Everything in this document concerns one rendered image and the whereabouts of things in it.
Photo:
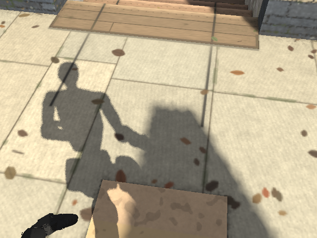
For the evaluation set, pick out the stairs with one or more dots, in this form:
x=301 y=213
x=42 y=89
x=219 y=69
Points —
x=186 y=5

